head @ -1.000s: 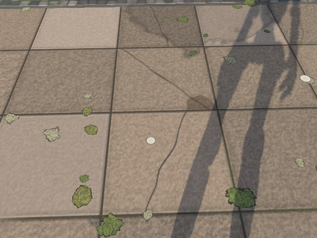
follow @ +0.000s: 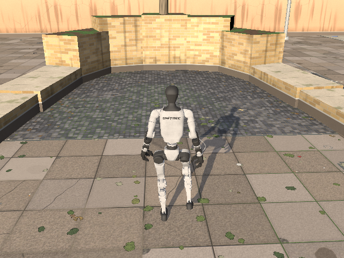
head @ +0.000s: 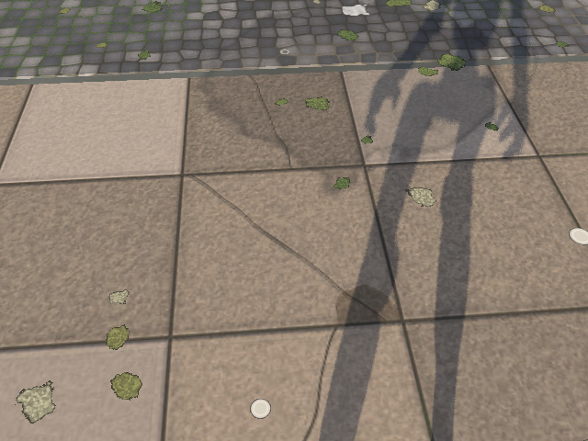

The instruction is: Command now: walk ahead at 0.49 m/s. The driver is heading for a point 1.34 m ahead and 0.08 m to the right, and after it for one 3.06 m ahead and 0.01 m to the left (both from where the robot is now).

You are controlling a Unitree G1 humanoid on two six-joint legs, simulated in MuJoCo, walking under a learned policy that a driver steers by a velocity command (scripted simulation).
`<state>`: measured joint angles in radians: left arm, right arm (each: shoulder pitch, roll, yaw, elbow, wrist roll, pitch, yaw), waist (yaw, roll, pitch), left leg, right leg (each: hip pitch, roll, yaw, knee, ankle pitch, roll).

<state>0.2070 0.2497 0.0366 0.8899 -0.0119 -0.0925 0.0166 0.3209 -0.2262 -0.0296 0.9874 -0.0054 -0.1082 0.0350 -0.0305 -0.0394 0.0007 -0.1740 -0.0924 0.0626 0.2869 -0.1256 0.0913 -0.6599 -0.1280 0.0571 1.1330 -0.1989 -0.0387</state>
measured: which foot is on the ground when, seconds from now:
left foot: down 0.00-0.26, up 0.28-0.58, down 0.60-1.00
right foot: up 0.00-0.24, down 0.26-1.00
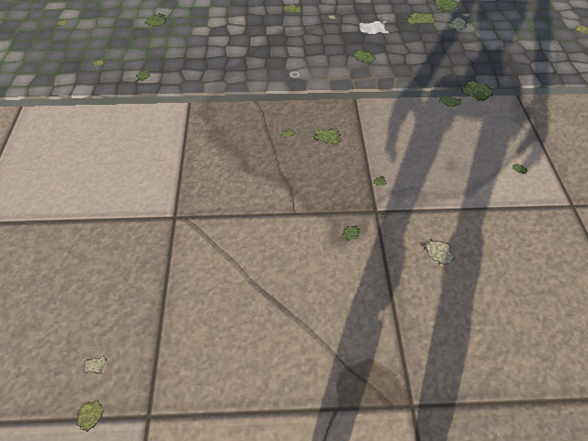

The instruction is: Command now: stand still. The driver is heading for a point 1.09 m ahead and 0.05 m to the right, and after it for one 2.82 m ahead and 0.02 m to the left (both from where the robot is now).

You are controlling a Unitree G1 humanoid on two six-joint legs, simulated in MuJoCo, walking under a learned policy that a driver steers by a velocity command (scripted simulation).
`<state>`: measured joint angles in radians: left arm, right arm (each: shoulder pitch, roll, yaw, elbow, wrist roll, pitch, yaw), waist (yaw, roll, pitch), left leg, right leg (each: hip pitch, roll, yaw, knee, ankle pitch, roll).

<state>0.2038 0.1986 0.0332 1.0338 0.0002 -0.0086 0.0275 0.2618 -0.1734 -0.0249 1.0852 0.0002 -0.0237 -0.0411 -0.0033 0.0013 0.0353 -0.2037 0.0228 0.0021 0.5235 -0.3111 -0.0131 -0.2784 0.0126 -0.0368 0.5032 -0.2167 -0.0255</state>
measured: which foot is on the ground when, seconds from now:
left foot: down 0.00-0.82, up 0.84-1.00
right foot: down 0.00-0.40, up 0.42-0.78, down 0.80-1.00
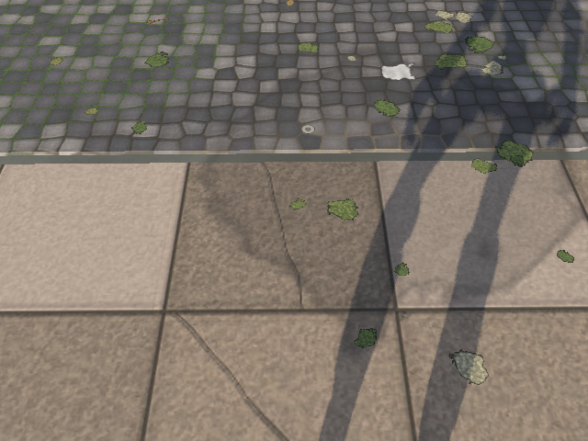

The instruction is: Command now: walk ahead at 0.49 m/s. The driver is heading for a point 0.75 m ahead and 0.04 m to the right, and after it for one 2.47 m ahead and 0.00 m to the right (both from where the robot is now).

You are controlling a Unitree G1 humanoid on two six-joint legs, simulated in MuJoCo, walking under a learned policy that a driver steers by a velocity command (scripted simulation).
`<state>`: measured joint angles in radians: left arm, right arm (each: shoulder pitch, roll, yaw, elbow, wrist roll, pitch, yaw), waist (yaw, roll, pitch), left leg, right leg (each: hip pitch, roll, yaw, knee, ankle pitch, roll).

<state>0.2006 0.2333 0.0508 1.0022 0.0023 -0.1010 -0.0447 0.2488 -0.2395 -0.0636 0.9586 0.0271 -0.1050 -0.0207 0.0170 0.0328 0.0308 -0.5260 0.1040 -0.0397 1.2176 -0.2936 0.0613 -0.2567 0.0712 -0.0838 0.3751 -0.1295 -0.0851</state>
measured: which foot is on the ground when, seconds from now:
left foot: up 0.00-0.36, down 0.38-0.96, up 0.98-1.00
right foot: down 0.00-0.38, up 0.40-0.94, down 0.96-1.00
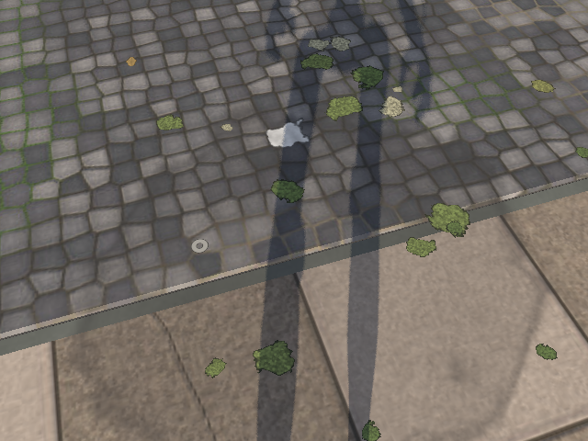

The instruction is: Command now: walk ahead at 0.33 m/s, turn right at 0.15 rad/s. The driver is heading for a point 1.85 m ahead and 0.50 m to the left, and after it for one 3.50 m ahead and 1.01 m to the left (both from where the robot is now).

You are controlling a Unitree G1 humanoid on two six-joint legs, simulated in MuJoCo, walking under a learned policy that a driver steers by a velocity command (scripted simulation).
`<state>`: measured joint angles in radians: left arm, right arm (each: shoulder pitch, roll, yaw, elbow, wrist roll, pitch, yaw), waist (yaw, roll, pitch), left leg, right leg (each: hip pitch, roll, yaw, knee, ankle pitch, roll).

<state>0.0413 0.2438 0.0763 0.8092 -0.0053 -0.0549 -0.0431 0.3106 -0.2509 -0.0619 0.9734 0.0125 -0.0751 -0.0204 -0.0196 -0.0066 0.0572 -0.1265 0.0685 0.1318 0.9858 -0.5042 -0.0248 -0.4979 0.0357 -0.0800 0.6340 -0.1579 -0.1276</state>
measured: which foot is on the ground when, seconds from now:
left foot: up 0.00-0.44, down 0.46-0.92, up 0.94-1.00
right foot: down 0.00-0.46, up 0.48-0.90, down 0.92-1.00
